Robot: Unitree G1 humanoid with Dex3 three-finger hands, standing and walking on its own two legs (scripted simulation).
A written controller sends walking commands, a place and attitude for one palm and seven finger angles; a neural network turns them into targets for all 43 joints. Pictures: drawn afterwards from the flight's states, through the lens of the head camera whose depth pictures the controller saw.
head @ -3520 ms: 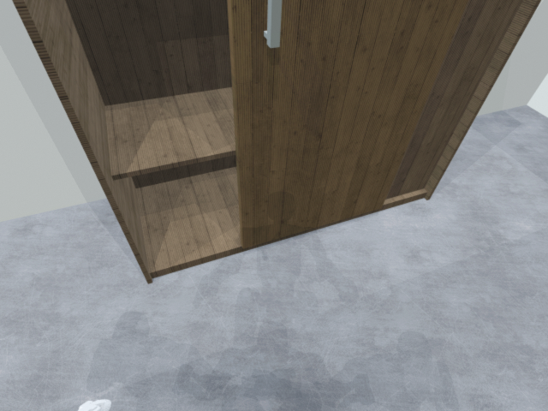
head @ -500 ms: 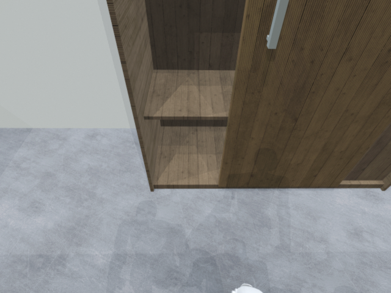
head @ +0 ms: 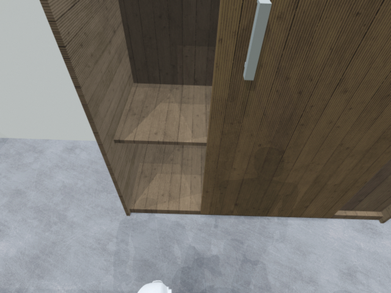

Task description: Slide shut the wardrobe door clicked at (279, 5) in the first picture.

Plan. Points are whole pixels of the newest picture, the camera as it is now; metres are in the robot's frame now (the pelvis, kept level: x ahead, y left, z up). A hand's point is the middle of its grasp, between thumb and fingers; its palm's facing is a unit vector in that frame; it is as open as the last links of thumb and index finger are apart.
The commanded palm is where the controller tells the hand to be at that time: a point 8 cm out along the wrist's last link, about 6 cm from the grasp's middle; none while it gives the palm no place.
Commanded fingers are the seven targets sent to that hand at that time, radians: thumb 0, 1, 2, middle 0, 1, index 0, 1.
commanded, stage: take the last steps up to it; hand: right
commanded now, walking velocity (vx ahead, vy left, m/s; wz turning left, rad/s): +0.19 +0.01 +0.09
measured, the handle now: (254, 40) +0.62 -0.09 +0.24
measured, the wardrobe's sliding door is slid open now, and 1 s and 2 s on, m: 0.39 0.39 0.39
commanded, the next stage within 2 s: come to a stop and stand still in 0.08 s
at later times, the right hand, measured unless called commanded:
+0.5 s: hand (280, 292) +0.19 -0.20 -0.18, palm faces +0.04 +0.98 -0.21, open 7.3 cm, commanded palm none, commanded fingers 0.00 -0.90 -0.90 0.20 0.30 0.20 0.30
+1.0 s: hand out of the picture +0.11 -0.25 -0.17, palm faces -0.02 +0.98 -0.20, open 7.4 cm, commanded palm none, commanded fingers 0.00 -0.90 -0.90 0.20 0.30 0.20 0.30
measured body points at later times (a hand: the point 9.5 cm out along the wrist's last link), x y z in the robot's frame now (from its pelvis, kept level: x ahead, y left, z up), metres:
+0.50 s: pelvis +0.13 -0.01 -0.01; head +0.17 -0.02 +0.44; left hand +0.18 +0.23 -0.16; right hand +0.19 -0.25 -0.17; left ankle +0.14 +0.11 -0.74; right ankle +0.16 -0.12 -0.72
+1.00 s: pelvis +0.10 -0.05 +0.01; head +0.12 -0.07 +0.46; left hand +0.13 +0.20 -0.13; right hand +0.11 -0.30 -0.16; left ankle +0.01 +0.12 -0.68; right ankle +0.17 -0.12 -0.74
